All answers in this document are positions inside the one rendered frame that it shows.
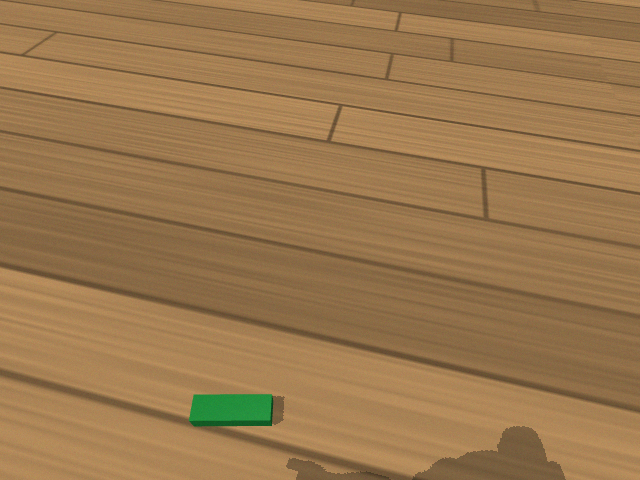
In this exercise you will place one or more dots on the carton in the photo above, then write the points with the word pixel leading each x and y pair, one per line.
pixel 231 410

